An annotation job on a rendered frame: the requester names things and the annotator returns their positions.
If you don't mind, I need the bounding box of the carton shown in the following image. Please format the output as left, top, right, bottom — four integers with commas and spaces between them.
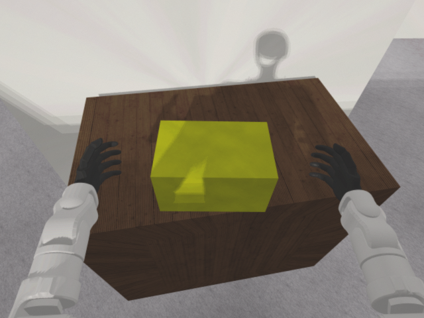
150, 121, 278, 212

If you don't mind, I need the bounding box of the pedestal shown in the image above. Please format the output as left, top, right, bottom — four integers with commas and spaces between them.
68, 78, 400, 301

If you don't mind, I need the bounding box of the left robot hand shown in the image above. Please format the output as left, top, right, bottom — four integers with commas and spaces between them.
74, 138, 122, 192

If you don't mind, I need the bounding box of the robot right forearm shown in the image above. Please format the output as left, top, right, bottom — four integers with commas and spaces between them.
339, 189, 424, 314

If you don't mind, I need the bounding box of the right robot hand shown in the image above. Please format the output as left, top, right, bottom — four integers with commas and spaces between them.
309, 143, 362, 201

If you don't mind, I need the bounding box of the robot left forearm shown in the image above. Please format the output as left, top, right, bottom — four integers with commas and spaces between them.
8, 183, 99, 318

